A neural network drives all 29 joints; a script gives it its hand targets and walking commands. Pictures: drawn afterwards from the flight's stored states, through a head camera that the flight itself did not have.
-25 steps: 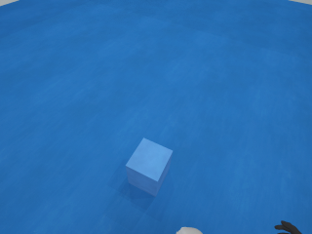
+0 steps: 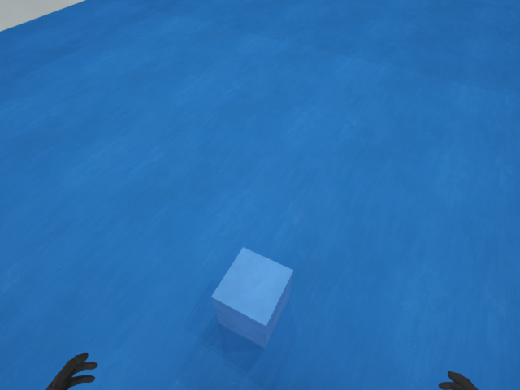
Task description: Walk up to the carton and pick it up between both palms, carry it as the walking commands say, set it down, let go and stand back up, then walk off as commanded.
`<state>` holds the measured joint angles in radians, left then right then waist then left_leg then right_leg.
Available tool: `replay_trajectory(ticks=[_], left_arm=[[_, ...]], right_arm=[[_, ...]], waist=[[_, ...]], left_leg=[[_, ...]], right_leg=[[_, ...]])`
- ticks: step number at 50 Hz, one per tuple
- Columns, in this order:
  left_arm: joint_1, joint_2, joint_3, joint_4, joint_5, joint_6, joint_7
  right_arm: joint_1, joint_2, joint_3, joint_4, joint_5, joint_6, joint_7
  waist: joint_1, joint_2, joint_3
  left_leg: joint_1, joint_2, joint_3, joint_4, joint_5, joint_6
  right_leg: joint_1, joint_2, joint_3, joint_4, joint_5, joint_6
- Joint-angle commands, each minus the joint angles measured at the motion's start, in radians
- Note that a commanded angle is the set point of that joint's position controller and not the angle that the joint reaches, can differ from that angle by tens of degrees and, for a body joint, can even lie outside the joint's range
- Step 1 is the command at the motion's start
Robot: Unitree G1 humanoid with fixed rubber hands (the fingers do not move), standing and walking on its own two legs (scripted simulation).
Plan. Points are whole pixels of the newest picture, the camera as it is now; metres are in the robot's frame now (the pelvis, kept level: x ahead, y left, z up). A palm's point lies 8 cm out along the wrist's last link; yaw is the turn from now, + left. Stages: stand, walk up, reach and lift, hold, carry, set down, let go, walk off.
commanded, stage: walk up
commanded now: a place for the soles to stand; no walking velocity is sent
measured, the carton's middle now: (254, 298) +0.53 +0.02 -0.64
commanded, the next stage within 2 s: none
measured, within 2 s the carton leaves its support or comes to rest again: neither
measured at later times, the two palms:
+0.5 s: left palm out of the picture +0.04 +0.47 -0.05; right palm out of the picture +0.13 -0.29 -0.08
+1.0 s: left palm out of the picture +0.28 +0.51 -0.07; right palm out of the picture +0.11 -0.17 -0.11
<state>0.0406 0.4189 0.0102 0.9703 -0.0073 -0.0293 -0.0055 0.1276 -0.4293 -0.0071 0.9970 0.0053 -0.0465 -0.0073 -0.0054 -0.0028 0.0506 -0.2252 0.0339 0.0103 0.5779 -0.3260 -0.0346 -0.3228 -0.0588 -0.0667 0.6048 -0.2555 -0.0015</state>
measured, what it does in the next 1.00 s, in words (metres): steps to the left, turning right: left foot, then right foot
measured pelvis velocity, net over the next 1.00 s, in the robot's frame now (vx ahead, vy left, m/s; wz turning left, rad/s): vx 0.11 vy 0.19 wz -0.32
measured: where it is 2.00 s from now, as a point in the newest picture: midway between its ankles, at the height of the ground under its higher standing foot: outside the picture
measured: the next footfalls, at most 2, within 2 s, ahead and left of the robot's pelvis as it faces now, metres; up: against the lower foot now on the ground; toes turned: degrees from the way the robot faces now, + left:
left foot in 0.54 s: +0.11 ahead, +0.24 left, +0.00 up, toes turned -5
right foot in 0.78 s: +0.13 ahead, +0.03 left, +0.00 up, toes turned -16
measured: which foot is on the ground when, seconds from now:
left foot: down 0.00-0.24, up 0.26-0.52, down 0.54-0.78, up 0.80-1.00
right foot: down 0.00-0.54, up 0.56-0.76, down 0.78-1.00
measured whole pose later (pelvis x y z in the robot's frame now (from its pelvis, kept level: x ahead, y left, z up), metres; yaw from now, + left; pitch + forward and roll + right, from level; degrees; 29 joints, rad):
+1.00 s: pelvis +0.11 +0.19 -0.03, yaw -18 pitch -2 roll +1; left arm 0.35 0.54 0.06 0.72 0.02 -0.08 0.06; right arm 0.25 -0.49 -0.09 0.67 -0.01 0.03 0.05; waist 0.02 0.04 0.09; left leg -0.47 0.07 0.01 0.90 -0.40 0.03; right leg -0.42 -0.03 0.06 0.84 -0.39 0.01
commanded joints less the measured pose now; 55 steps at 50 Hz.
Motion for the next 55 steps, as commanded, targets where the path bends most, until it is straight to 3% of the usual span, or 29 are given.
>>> replay_trajectory(ticks=[1, 11, 12, 13, 14, 15, 19, 23, 25, 26, 27, 28, 29, 31, 35, 37, 38, 39, 40, 41, 43, 47, 48, 50, 51, 52, 53, 54, 55], left_arm=[[-0.038, 0.181, 0.033, 0.003, 0.0, -0.003, 0.003], [-0.072, 0.167, 0.02, 0.093, 0.007, 0.002, -0.004], [0.211, 0.32, 0.08, 0.09, 0.006, -0.023, 0.034], [0.285, 0.372, 0.111, 0.096, 0.022, -0.032, 0.052], [0.305, 0.403, 0.13, 0.069, 0.025, -0.042, 0.067], [0.271, 0.389, 0.13, 0.04, 0.022, -0.053, 0.077], [0.199, 0.355, 0.131, -0.045, 0.036, -0.071, 0.084], [0.242, 0.404, 0.143, -0.089, 0.053, -0.064, 0.09], [0.19, 0.41, 0.141, -0.119, 0.057, -0.053, 0.093], [0.185, 0.37, 0.127, -0.13, 0.066, -0.045, 0.097], [0.207, 0.294, 0.106, -0.141, 0.065, -0.04, 0.106], [0.199, 0.224, 0.087, -0.182, 0.038, -0.034, 0.126], [0.22, 0.284, 0.095, -0.163, 0.022, -0.033, 0.13], [0.357, 0.349, 0.114, -0.106, 0.014, -0.042, 0.11], [0.38, 0.291, 0.11, -0.116, 0.013, -0.056, 0.085], [0.443, 0.248, 0.11, -0.125, 0.007, -0.07, 0.085], [0.508, 0.256, 0.119, -0.123, 0.016, -0.077, 0.091], [0.541, 0.318, 0.139, -0.145, 0.032, -0.085, 0.101], [0.507, 0.427, 0.16, -0.191, 0.042, -0.09, 0.108], [0.47, 0.419, 0.16, -0.212, 0.02, -0.084, 0.11], [0.402, 0.375, 0.144, -0.239, 0.019, -0.082, 0.109], [0.328, 0.32, 0.102, -0.279, 0.028, -0.072, 0.075], [0.304, 0.318, 0.096, -0.291, 0.028, -0.065, 0.067], [0.266, 0.301, 0.082, -0.314, 0.021, -0.044, 0.056], [0.291, 0.266, 0.072, -0.318, 0.02, -0.033, 0.055], [0.317, 0.209, 0.062, -0.332, 0.013, -0.026, 0.056], [0.278, 0.23, 0.072, -0.333, 0.013, -0.018, 0.066], [0.247, 0.284, 0.091, -0.313, 0.021, -0.013, 0.068], [0.272, 0.284, 0.096, -0.292, 0.016, -0.014, 0.064]], right_arm=[[-0.03, -0.177, -0.033, 0.003, -0.001, -0.004, -0.002], [-0.12, -0.172, -0.023, 0.077, -0.007, 0.007, 0.006], [-0.137, -0.29, -0.114, -0.063, -0.09, 0.043, 0.054], [-0.139, -0.248, -0.109, -0.11, -0.09, 0.072, 0.075], [-0.162, -0.209, -0.108, -0.159, -0.097, 0.093, 0.089], [-0.161, -0.198, -0.108, -0.183, -0.093, 0.106, 0.1], [-0.064, -0.201, -0.14, -0.223, -0.072, 0.124, 0.136], [-0.036, -0.225, -0.177, -0.285, -0.078, 0.139, 0.149], [0.079, -0.236, -0.195, -0.279, -0.074, 0.133, 0.142], [0.176, -0.253, -0.207, -0.255, -0.081, 0.127, 0.134], [0.27, -0.3, -0.216, -0.244, -0.095, 0.117, 0.12], [0.215, -0.406, -0.222, -0.3, -0.102, 0.104, 0.106], [0.077, -0.387, -0.21, -0.353, -0.089, 0.093, 0.102], [0.001, -0.335, -0.182, -0.377, -0.082, 0.088, 0.094], [0.068, -0.266, -0.163, -0.372, -0.095, 0.083, 0.092], [0.035, -0.24, -0.15, -0.4, -0.09, 0.089, 0.091], [0.052, -0.202, -0.134, -0.41, -0.082, 0.09, 0.087], [0.109, -0.147, -0.115, -0.421, -0.068, 0.083, 0.082], [0.12, -0.166, -0.115, -0.445, -0.064, 0.087, 0.08], [0.075, -0.253, -0.133, -0.437, -0.067, 0.099, 0.064], [0.122, -0.256, -0.138, -0.421, -0.056, 0.092, 0.06], [0.199, -0.188, -0.125, -0.369, -0.022, 0.077, 0.056], [0.195, -0.179, -0.126, -0.363, -0.009, 0.072, 0.051], [0.221, -0.191, -0.139, -0.349, -0.009, 0.057, 0.035], [0.217, -0.219, -0.147, -0.35, -0.018, 0.047, 0.027], [0.211, -0.285, -0.154, -0.363, -0.035, 0.031, 0.018], [0.159, -0.37, -0.165, -0.391, -0.02, 0.027, 0.017], [0.153, -0.351, -0.163, -0.379, -0.013, 0.023, 0.015], [0.12, -0.341, -0.156, -0.374, -0.013, 0.017, 0.007]], waist=[[0.01, -0.027, -0.1], [0.015, 0.016, -0.08], [0.039, 0.124, -0.053], [0.06, 0.013, -0.055], [0.07, -0.057, -0.041], [0.048, -0.028, -0.024], [-0.02, -0.084, -0.01], [-0.018, -0.184, -0.008], [-0.076, -0.197, -0.026], [-0.124, -0.093, -0.049], [-0.174, 0.136, -0.031], [-0.16, 0.423, 0.03], [-0.097, 0.252, 0.086], [-0.019, 0.155, 0.054], [-0.034, 0.183, 0.072], [0.021, 0.136, 0.046], [0.063, 0.052, -0.005], [0.092, -0.128, -0.048], [0.078, -0.219, -0.076], [0.066, -0.011, -0.055], [0.027, -0.002, 0.001], [-0.012, -0.163, 0.009], [-0.015, -0.191, -0.017], [-0.052, -0.163, -0.048], [-0.05, -0.069, -0.049], [-0.042, 0.122, -0.066], [-0.048, 0.229, -0.075], [-0.051, 0.074, -0.048], [-0.015, 0.093, -0.031]], left_leg=[[-0.008, 0.081, -0.068, -0.134, 0.243, 0.059], [0.048, 0.101, -0.083, -0.279, 0.198, 0.047], [-0.025, 0.018, 0.056, -0.032, -0.116, 0.069], [-0.283, -0.007, 0.007, 0.167, -0.219, 0.083], [-0.45, 0.038, -0.12, 0.352, -0.201, 0.088], [-0.482, 0.075, -0.179, 0.436, -0.132, 0.082], [-0.275, 0.074, -0.108, 0.378, -0.082, 0.028], [-0.148, 0.038, -0.043, 0.288, -0.155, 0.043], [0.02, 0.013, 0.019, 0.175, -0.104, 0.062], [0.157, -0.027, 0.039, 0.093, -0.141, 0.068], [0.218, 0.027, -0.093, -0.083, -0.318, 0.088], [0.035, 0.312, -0.557, -0.402, -0.696, 0.171], [-0.116, 0.324, -0.589, -0.429, -0.697, 0.222], [-0.143, 0.279, -0.446, -0.32, -0.605, 0.276], [-0.172, 0.228, -0.23, -0.249, -0.277, 0.27], [-0.204, 0.194, -0.117, -0.112, -0.126, 0.243], [-0.272, 0.17, -0.064, 0.04, -0.054, 0.209], [-0.37, 0.094, 0.016, 0.3, -0.039, 0.13], [-0.59, -0.008, 0.022, 0.496, -0.258, 0.056], [-0.564, 0.046, -0.114, 0.578, -0.26, 0.054], [-0.537, 0.098, -0.132, 0.605, -0.186, 0.061], [-0.237, 0.036, 0.008, 0.39, -0.149, 0.061], [-0.148, 0.006, 0.052, 0.35, -0.107, 0.067], [-0.004, -0.034, 0.1, 0.194, 0.037, 0.081], [0.0, -0.002, 0.025, 0.093, -0.01, 0.094], [0.006, 0.192, -0.28, -0.032, -0.026, 0.15], [-0.072, 0.433, -0.575, -0.183, -0.004, 0.308], [-0.094, 0.432, -0.576, -0.172, 0.016, 0.335], [-0.104, 0.402, -0.486, -0.115, 0.022, 0.319]], right_leg=[[0.135, -0.101, 0.116, -0.159, 0.189, -0.056], [0.19, -0.09, 0.098, -0.281, 0.131, -0.024], [0.202, -0.147, 0.261, -0.309, -0.135, -0.095], [0.353, -0.262, 0.467, -0.353, -0.281, -0.166], [0.393, -0.359, 0.603, -0.385, -0.363, -0.238], [0.342, -0.368, 0.603, -0.389, -0.387, -0.247], [0.052, -0.223, 0.346, -0.33, -0.225, -0.182], [-0.111, -0.203, 0.334, -0.256, -0.332, -0.181], [-0.225, -0.16, 0.274, -0.181, -0.324, -0.158], [-0.319, -0.091, 0.209, -0.038, -0.366, -0.133], [-0.441, 0.015, 0.142, 0.244, -0.429, -0.094], [-0.552, 0.127, 0.05, 0.529, -0.451, -0.025], [-0.483, 0.071, 0.152, 0.59, -0.322, -0.027], [-0.379, 0.01, 0.095, 0.586, -0.231, -0.018], [-0.129, 0.008, 0.008, 0.278, -0.206, -0.013], [0.073, 0.041, -0.011, 0.019, -0.078, -0.031], [0.244, 0.044, 0.029, -0.082, -0.046, -0.029], [0.352, -0.073, 0.275, -0.211, -0.214, -0.07], [0.396, -0.361, 0.776, -0.281, -0.323, -0.232], [0.289, -0.364, 0.769, -0.261, -0.296, -0.288], [0.175, -0.29, 0.597, -0.175, -0.177, -0.274], [-0.124, -0.14, 0.299, -0.019, 0.306, -0.214], [-0.179, -0.122, 0.272, 0.012, 0.347, -0.204], [-0.271, -0.075, 0.227, 0.121, 0.21, -0.148], [-0.279, -0.03, 0.191, 0.222, 0.105, -0.114], [-0.351, 0.067, 0.158, 0.431, -0.014, -0.061], [-0.384, 0.121, 0.13, 0.578, -0.372, -0.014], [-0.365, 0.092, 0.213, 0.654, -0.367, -0.006], [-0.369, 0.064, 0.196, 0.642, -0.329, -0.005]])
